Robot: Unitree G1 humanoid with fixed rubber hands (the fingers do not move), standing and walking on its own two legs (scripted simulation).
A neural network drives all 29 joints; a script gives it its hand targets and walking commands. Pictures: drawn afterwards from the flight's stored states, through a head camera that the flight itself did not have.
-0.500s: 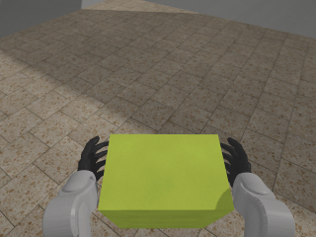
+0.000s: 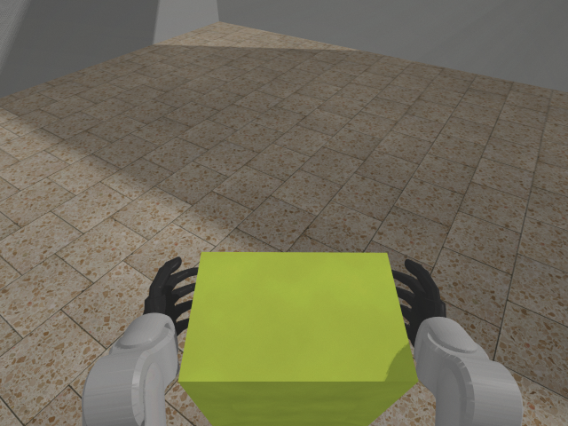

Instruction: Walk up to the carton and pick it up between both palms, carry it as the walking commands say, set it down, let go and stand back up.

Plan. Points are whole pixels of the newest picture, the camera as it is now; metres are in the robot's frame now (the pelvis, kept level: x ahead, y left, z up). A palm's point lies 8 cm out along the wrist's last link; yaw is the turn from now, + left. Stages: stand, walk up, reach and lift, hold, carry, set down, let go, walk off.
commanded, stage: carry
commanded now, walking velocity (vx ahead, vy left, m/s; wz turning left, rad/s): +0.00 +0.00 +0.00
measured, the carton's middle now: (292, 349) +0.23 +0.00 +0.03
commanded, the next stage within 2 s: none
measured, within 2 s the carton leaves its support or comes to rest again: neither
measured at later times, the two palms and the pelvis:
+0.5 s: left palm (182, 337) +0.21 +0.13 +0.11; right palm (459, 340) +0.21 -0.19 +0.10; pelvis -0.03 -0.03 +0.00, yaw +1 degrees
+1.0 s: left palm (202, 334) +0.21 +0.11 +0.10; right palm (472, 334) +0.22 -0.21 +0.10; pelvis -0.02 -0.05 +0.00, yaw +1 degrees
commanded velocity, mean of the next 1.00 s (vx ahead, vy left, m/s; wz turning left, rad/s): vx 0.00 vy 0.00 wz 0.00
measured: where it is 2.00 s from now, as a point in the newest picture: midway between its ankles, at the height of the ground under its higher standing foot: outside the picture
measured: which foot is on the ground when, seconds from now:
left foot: down 0.00-1.00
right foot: down 0.00-1.00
